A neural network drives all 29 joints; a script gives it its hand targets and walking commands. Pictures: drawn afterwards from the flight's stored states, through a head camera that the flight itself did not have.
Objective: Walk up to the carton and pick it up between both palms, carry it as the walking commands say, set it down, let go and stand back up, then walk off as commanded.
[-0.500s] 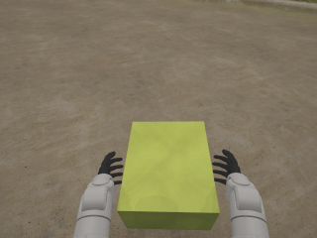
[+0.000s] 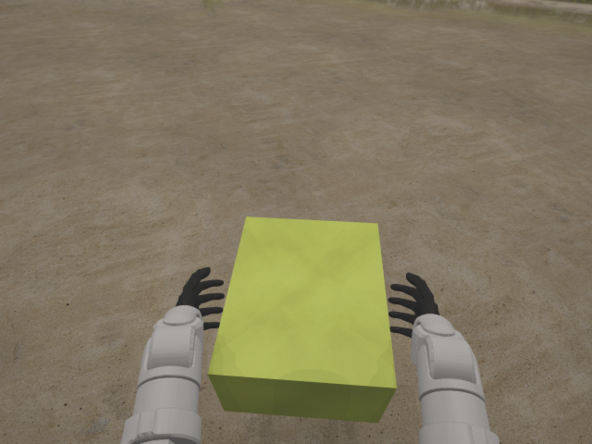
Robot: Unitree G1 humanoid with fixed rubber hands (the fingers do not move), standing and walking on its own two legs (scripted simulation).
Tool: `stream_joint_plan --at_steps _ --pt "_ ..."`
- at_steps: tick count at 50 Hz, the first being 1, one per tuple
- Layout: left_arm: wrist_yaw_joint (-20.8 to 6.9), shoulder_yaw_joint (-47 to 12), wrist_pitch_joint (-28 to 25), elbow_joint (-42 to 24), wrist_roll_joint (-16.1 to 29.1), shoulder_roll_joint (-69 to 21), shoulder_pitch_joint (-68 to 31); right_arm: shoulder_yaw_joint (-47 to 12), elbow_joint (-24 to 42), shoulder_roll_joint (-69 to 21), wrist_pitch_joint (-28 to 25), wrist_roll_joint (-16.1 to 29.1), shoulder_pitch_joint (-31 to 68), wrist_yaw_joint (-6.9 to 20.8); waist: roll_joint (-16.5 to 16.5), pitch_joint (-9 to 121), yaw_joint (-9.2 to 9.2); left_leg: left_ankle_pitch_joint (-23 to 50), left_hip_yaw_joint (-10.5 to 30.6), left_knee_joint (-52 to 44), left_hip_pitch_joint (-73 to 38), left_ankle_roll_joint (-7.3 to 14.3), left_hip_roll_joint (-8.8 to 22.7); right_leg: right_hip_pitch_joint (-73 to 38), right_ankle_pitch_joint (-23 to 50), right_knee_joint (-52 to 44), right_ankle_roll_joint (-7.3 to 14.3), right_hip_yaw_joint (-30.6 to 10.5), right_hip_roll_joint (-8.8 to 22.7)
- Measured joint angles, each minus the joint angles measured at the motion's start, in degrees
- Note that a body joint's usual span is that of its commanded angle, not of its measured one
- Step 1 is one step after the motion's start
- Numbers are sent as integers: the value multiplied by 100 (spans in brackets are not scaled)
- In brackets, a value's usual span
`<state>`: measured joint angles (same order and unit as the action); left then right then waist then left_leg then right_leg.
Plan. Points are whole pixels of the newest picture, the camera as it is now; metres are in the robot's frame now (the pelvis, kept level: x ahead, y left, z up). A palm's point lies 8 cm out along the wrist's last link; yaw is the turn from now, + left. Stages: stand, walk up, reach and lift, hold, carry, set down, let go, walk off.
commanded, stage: hold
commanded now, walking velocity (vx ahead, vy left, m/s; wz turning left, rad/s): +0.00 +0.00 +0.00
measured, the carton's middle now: (306, 310) +0.36 -0.01 -0.05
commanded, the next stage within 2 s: set down in 0.12 s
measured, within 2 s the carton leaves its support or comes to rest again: neither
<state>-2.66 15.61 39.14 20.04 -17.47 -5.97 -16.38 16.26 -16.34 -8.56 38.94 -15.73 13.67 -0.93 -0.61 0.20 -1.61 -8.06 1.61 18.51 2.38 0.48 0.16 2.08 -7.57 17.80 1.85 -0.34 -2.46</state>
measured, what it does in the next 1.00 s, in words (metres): stands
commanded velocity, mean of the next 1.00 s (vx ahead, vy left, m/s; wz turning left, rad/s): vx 0.00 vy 0.00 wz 0.00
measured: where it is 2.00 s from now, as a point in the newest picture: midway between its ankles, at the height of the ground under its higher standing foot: outside the picture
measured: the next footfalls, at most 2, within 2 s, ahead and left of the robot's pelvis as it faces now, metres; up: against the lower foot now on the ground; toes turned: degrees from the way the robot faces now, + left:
none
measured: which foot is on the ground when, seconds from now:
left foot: down 0.00-1.00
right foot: down 0.00-1.00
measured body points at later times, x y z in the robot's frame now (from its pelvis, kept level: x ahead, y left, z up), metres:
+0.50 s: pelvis +0.01 +0.03 -0.01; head -0.04 +0.05 +0.44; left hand +0.32 +0.15 +0.00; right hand +0.28 -0.18 +0.01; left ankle +0.04 +0.13 -0.75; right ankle +0.04 -0.09 -0.75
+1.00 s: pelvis +0.00 +0.03 -0.03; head +0.07 +0.02 +0.41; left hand +0.33 +0.13 -0.09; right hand +0.30 -0.21 -0.07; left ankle +0.04 +0.13 -0.75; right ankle +0.04 -0.10 -0.75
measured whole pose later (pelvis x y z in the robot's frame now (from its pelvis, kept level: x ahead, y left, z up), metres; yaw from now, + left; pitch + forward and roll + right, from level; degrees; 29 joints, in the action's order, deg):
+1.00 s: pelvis +0.00 +0.03 -0.03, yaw -1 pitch +14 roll +1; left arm 3.6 17.1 20.2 32.5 -12.4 -8.7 -19.2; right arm 21.0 -28.7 -2.3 22.6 -14.5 19.3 3.6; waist 0.2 6.1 -5.8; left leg -15.0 -1.0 38.9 37.8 1.8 -2.5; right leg 39.0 -15.5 40.8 -0.2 -3.0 -0.5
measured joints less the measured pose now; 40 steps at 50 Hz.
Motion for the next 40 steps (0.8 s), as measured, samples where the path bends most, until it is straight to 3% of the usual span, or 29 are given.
stream_joint_plan --at_steps 6,10,12,15,18,22,26,30,34,40 --pt "-52 -121 -103 -118 175 32 273 -325 258 65 106 102 -267 -239 52 -54 -97 18 154 -14 -7 43 -33 -105 16 -114 -6 144 26" --pt "64 -252 -182 137 161 -49 329 -84 85 51 183 -67 -170 -253 99 116 -388 -79 296 232 221 61 -75 -37 -14 -104 -21 285 54" --pt "156 -296 -222 342 129 -109 266 67 3 45 200 -109 -132 -298 92 155 -450 -168 274 384 295 80 -79 23 -62 -6 -39 263 56" --pt "59 -175 -312 723 -64 -222 70 221 -214 98 124 -55 -103 -483 43 237 -394 -283 139 551 402 89 -72 199 -147 205 -74 126 52" --pt "33 -159 -358 874 -133 -232 -9 251 -409 194 16 25 -79 -460 -28 338 -325 -343 -12 648 532 73 -85 427 -233 420 -117 -23 70" --pt "90 -60 -409 883 -117 -246 -26 245 -701 288 -179 51 42 -311 -84 408 -261 -374 -143 688 686 122 -127 651 -270 544 -177 -154 112" --pt "273 54 -541 896 -28 -244 -57 380 -966 358 -390 -93 269 183 -43 351 -353 -395 -139 791 885 176 -204 838 -316 653 -213 -148 185" --pt "282 128 -722 952 57 -236 -97 427 -1050 444 -541 -192 403 461 52 251 -453 -438 -148 919 1118 231 -273 1076 -387 811 -231 -155 248" --pt "318 162 -956 970 126 -331 -102 540 -1051 498 -777 -286 421 599 128 220 -523 -478 -181 1057 1453 266 -328 1451 -463 1029 -245 -189 296" --pt "547 68 -1345 1079 302 -341 -131 516 -1022 592 -1138 -87 329 656 75 266 -511 -567 -303 1337 2085 267 -353 2214 -627 1524 -275 -320 307"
